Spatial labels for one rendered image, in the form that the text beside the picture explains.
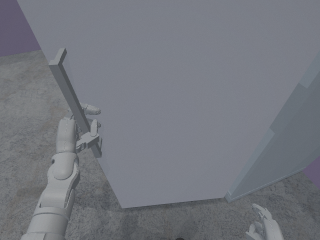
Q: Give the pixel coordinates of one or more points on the left robot hand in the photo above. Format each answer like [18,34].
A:
[69,129]

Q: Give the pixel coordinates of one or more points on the right robot hand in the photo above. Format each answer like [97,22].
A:
[268,230]

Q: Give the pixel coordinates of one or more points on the handle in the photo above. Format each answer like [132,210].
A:
[66,88]

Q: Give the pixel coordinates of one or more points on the fridge door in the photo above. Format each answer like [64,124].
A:
[187,89]

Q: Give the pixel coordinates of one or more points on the robot left forearm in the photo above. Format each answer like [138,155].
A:
[54,208]

